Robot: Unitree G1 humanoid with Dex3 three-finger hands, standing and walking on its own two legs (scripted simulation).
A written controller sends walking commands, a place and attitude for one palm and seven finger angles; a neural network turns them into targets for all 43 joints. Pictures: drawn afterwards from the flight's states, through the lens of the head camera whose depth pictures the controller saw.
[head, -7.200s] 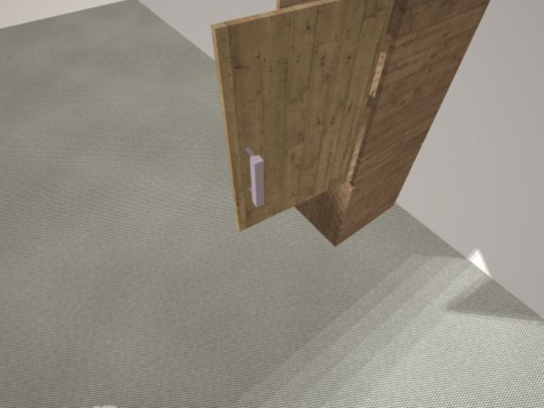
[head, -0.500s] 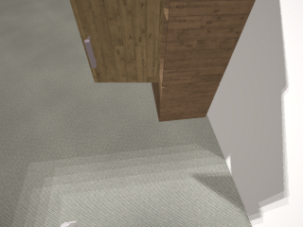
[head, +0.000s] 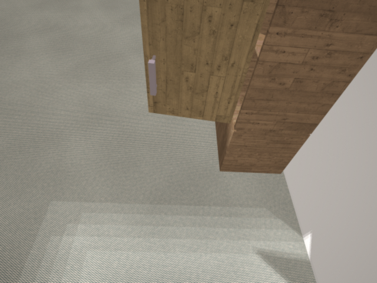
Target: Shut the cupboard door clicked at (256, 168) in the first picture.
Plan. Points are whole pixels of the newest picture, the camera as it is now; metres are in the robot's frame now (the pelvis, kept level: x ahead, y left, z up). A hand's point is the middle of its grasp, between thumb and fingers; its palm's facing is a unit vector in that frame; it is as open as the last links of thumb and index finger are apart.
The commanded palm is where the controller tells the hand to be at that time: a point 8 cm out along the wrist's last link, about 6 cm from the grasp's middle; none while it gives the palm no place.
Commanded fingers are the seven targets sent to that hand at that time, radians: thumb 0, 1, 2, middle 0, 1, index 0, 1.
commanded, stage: take the last steps up to it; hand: left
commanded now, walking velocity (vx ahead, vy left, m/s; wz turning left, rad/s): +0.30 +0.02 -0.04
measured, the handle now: (153, 75) +0.85 +0.22 -0.10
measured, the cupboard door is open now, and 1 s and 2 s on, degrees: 83 83 83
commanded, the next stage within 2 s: come to a stop and stand still in 0.88 s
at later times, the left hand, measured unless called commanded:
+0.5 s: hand (136, 228) +0.26 +0.15 -0.15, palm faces +0.01 -0.98 -0.19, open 7.3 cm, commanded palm none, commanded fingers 0.00 0.90 0.90 -0.20 -0.30 -0.20 -0.30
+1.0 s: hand (125, 192) +0.36 +0.21 -0.16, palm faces +0.03 -0.99 -0.16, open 7.3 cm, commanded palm none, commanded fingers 0.00 0.90 0.90 -0.20 -0.30 -0.20 -0.30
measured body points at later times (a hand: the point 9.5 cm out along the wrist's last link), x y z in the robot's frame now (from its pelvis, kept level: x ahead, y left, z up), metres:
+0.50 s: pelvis +0.16 -0.02 +0.01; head +0.19 -0.03 +0.46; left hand +0.26 +0.21 -0.13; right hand +0.13 -0.25 -0.15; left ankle +0.14 +0.11 -0.66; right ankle +0.18 -0.10 -0.73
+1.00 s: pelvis +0.32 +0.04 +0.01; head +0.35 +0.05 +0.46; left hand +0.36 +0.26 -0.15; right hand +0.38 -0.20 -0.13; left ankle +0.34 +0.12 -0.73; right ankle +0.35 -0.10 -0.68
